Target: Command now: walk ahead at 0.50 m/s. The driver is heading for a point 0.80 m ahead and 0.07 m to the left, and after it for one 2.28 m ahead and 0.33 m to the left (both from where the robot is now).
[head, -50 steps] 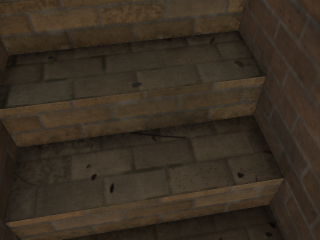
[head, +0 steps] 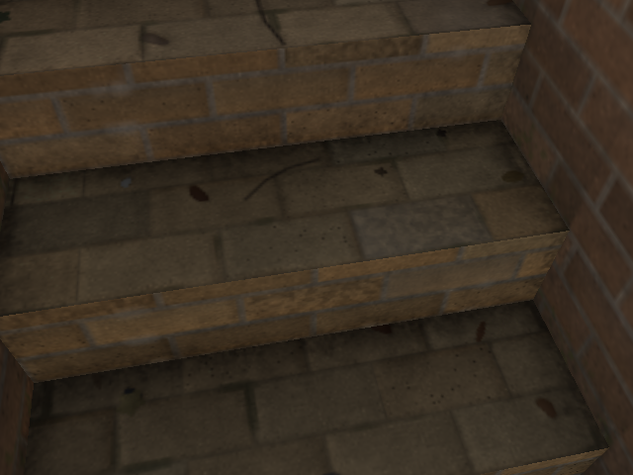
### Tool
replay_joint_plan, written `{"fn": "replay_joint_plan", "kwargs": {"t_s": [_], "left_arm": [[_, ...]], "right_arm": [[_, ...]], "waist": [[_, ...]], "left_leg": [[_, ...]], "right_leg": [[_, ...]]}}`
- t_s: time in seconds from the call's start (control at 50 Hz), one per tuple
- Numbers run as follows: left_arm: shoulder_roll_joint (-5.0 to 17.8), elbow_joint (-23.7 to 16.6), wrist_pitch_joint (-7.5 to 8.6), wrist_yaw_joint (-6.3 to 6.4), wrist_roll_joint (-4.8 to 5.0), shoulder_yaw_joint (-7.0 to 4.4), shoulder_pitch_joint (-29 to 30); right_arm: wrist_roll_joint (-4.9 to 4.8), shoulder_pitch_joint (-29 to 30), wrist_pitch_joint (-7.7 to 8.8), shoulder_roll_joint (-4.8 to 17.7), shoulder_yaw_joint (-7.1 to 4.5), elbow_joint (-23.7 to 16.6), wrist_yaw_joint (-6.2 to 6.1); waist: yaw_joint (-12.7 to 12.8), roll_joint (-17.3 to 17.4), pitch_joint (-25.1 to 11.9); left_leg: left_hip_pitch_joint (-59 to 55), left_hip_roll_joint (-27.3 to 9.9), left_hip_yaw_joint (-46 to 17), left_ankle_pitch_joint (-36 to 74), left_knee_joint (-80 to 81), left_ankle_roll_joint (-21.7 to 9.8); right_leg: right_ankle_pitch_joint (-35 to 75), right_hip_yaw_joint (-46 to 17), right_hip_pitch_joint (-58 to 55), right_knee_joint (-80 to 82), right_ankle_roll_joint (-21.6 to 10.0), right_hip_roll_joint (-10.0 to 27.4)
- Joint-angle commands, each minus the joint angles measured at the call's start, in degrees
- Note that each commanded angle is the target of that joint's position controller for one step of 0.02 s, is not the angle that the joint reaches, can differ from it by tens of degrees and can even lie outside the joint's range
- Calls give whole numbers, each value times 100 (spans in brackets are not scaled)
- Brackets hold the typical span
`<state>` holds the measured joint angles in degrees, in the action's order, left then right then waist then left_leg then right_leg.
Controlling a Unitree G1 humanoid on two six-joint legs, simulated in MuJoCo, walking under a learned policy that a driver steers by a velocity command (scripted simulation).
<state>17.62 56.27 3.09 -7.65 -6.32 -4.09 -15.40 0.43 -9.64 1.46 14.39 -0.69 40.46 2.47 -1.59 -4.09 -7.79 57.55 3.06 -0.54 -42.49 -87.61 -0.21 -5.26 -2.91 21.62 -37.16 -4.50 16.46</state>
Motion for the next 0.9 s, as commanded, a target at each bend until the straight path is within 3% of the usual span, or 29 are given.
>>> {"fn": "replay_joint_plan", "kwargs": {"t_s": [0.02,0.04,0.06,0.08,0.12,0.14,0.16,0.18,0.2,0.26,0.3,0.32,0.34,0.36,0.38,0.4,0.42,0.44,0.46,0.5,0.56,0.64,0.72,0.76,0.8,0.82,0.84,0.86,0.9], "left_arm": [[-897,-736,106,0,217,203,559],[-818,-705,144,202,382,180,706],[-482,-740,178,356,448,117,957],[-1253,-1720,-60,619,-72,420,1778],[-1174,-2287,-298,706,-1,446,2372],[87,-1653,0,476,626,175,1929],[-1053,-2744,-217,746,-128,460,3385],[-1037,-2963,-309,872,-104,506,3590],[-164,-2353,-48,521,634,473,2408],[-194,-2585,90,566,417,474,2970],[-567,-3371,140,687,563,720,4838],[-540,-3907,26,671,463,764,5844],[-788,-4255,-78,625,461,877,6269],[-1077,-4263,-503,439,538,984,6242],[-1261,-3753,-459,256,918,852,4644],[-483,-2400,-571,951,608,236,-503],[381,-2417,-462,498,887,-4,433],[688,-1619,-530,1174,420,-328,-1285],[657,-1216,-530,1364,440,-300,-697],[12,-708,-386,1381,522,-121,735],[-937,242,-50,1215,479,62,315],[-624,319,357,1128,534,-14,42],[-387,454,494,1185,434,55,-1140],[-316,418,374,1101,549,47,-1442],[128,10,209,1179,624,-65,-1465],[-105,146,68,502,407,279,-884],[575,-481,-10,1035,773,-192,-851],[192,-729,154,1138,771,-107,-969],[567,-525,165,1045,1103,-160,-1437]], "right_arm": [[336,-4155,272,1022,-405,1501,155],[164,-3538,291,730,-350,1571,283],[-43,-2772,272,546,-319,1385,366],[80,-1108,375,-140,-213,1037,-272],[257,-1086,543,-296,-153,1285,-606],[16,-1270,541,59,-59,1263,103],[155,-1851,677,94,-358,1501,-446],[139,-1903,797,183,-386,1550,-654],[170,-1604,601,-196,-47,1760,88],[349,-2708,651,-144,-86,1926,167],[589,-4471,558,-305,-96,2807,-165],[609,-5011,474,-378,-87,3097,-99],[630,-4334,364,-435,-121,2918,-11],[317,-3222,254,89,-266,2508,348],[289,-2547,418,378,-161,2113,499],[-281,-1177,700,1354,-618,1513,-65],[-63,-2375,609,180,-86,1665,682],[-652,-1630,807,990,-745,1452,270],[-351,-2276,812,864,-797,1662,135],[-31,-1287,644,-197,-589,1091,44],[194,-867,472,-849,-187,720,95],[99,-692,282,-866,8,422,-313],[-114,1170,146,-1030,200,-640,-313],[-71,2033,100,-1054,345,-1177,-306],[-224,2127,-5,-927,434,-1319,-142],[-334,2044,-181,-532,490,-1685,309],[-143,867,66,-1077,441,-1133,-2],[-486,213,77,-1084,453,-253,-104],[-141,-747,182,-824,261,183,-108]], "waist": [[-969,2869,-107],[-742,3359,82],[-454,2818,404],[129,1610,171],[112,1540,664],[41,1050,993],[-393,1271,975],[-281,1238,1226],[187,157,1186],[-43,867,978],[-785,505,1292],[-853,331,1079],[-624,161,1036],[-176,672,711],[552,1686,87],[2397,1374,-481],[1867,-567,-2401],[2147,-896,-1871],[1302,119,-1888],[431,213,-50],[36,132,408],[-71,255,838],[282,-196,949],[424,205,1337],[614,26,1016],[-281,-161,-1382],[-34,-704,-246],[446,-939,-528],[-54,-1207,-1315]], "left_leg": [[-4541,-697,-4425,227,4908,-1000],[-4165,-621,-3651,555,4578,-1004],[-3694,-583,-3532,743,4331,-1096],[-2791,-565,-3067,59,4592,-808],[-2673,-685,-3466,724,5038,-1108],[-2941,-1160,-4043,1249,4516,-1287],[-3532,-1178,-3792,1877,5419,-1197],[-3980,-1196,-3802,2402,5380,-1089],[-3690,-1578,-3920,1943,5203,-1294],[-3777,-1363,-3198,3017,5616,-1217],[-5951,-1461,-2682,3271,5762,-964],[-6092,-1378,-2585,3183,6374,-821],[-4205,-1294,-2321,2550,7299,-891],[-1715,-1168,-1735,3217,8836,-1326],[-71,-1389,-1682,6972,8330,-1479],[-2789,-1013,-262,11551,5961,-1019],[-656,-1125,-1522,10567,4016,-805],[-2460,621,-412,4190,270,50],[-2230,536,-1686,3655,-1262,-80],[-1289,220,-1127,4024,-1842,-275],[-393,387,-1200,4122,-2607,-759],[714,135,-1233,2766,-2877,-726],[2338,-385,-314,1843,-4142,-717],[2374,-749,-85,1633,-2435,-774],[926,-942,569,1547,-332,-709],[-713,-497,-460,1000,-673,-679],[-2030,-514,842,2006,1159,-603],[-2584,-190,1186,3000,1283,-752],[-3764,330,1086,2973,3150,-869]], "right_leg": [[1022,-1693,4397,-5020,-1003,-2112],[623,-1758,4580,-5978,-1071,-2130],[287,-1394,4785,-7119,-985,-2046],[-794,-918,3358,-6712,-456,-1912],[-1869,-513,4046,-8149,-109,-1979],[-451,-1201,5231,-8125,-261,-1655],[-2791,-998,5195,-8753,-185,-1762],[-3132,-1237,5707,-9043,-183,-1599],[-1249,-1066,6138,-7249,-560,-1145],[-2493,-194,6342,-9243,-684,-1337],[-3937,-241,8600,-8661,-1031,-1267],[-3400,-102,8359,-6552,-1154,-877],[-2210,133,6198,-5223,-1102,-706],[-2051,931,3022,-4121,-529,-1178],[-689,1118,-597,-5352,262,-1774],[-2325,1273,-1787,-3243,-87,-2293],[-14,-564,-3635,-2667,-728,-1804],[-252,-4234,-2373,424,-1384,403],[-905,-5909,-1937,1062,-1646,378],[-2701,-4222,62,417,-1502,-184],[-3054,-2564,256,486,-921,-730],[698,-1429,-59,1034,-588,-371],[997,-1111,-864,2157,-658,-61],[703,-514,-735,2659,-177,-310],[1481,-176,-667,3802,-362,-87],[1678,-217,373,2314,-180,-736],[4878,907,-778,3145,-510,-756],[7607,578,-896,2698,-268,-422],[8076,764,-2062,1170,4,-637]]}}
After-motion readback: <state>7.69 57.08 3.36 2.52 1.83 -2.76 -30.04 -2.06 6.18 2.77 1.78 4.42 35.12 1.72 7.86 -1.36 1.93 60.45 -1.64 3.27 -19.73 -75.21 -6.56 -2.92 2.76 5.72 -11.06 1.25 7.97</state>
